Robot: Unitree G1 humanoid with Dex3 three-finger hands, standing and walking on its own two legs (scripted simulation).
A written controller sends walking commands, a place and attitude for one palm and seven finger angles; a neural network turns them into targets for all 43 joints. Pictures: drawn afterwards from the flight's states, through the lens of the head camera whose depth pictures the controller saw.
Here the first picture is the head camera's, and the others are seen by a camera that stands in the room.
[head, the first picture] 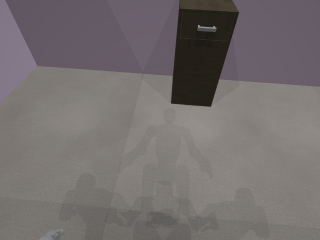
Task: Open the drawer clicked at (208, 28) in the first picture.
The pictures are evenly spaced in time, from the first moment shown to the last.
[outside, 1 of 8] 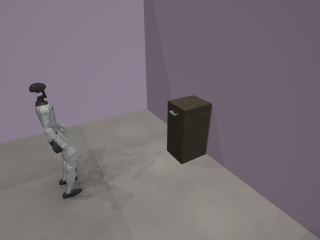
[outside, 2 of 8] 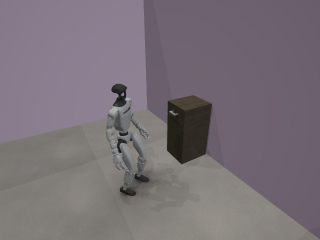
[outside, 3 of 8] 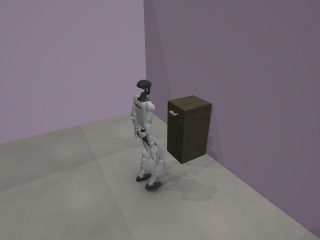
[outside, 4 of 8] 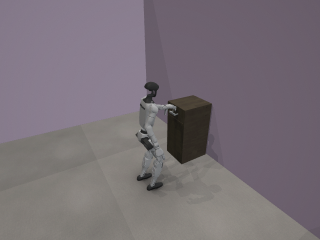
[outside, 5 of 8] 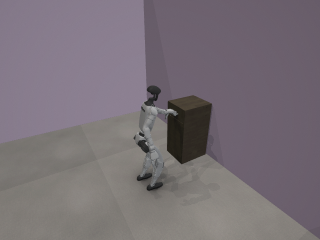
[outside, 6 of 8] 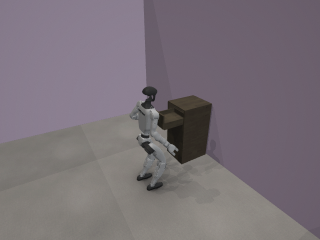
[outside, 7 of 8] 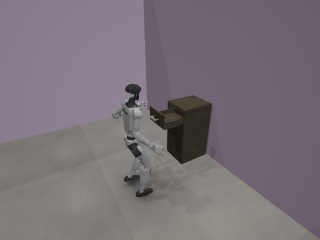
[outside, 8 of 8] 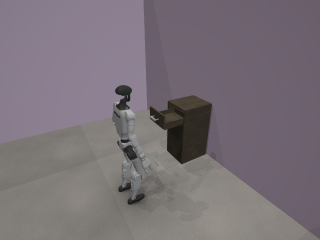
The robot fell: no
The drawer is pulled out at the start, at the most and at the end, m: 0.00 0.30 0.29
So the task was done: yes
